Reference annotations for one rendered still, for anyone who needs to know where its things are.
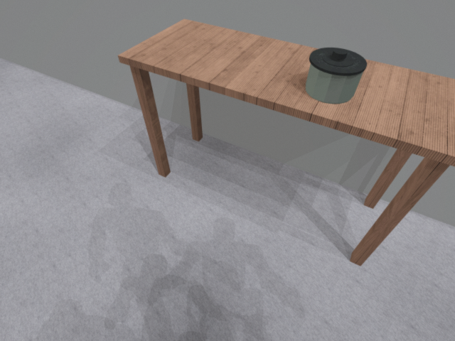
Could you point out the knob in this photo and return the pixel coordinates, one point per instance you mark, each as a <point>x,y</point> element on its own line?
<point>339,53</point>

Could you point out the lid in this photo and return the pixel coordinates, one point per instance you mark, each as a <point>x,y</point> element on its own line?
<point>353,64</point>

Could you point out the pot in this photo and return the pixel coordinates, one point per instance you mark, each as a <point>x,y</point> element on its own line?
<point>331,89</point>

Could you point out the table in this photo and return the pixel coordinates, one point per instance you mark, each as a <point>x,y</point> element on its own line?
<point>406,109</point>

